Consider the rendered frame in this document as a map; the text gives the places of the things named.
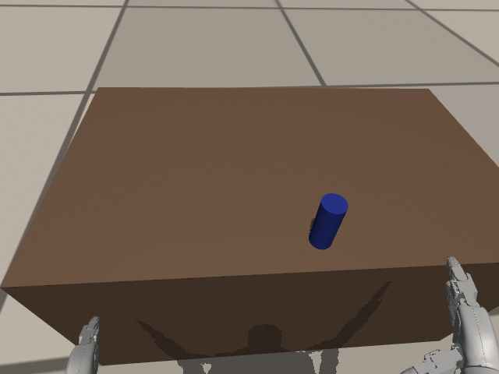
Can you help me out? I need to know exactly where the can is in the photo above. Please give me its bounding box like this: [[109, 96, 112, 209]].
[[309, 193, 349, 249]]

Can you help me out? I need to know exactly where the right robot hand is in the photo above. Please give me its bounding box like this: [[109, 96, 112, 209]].
[[400, 256, 499, 374]]

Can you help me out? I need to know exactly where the left robot hand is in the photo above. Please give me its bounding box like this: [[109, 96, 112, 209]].
[[65, 316, 101, 374]]

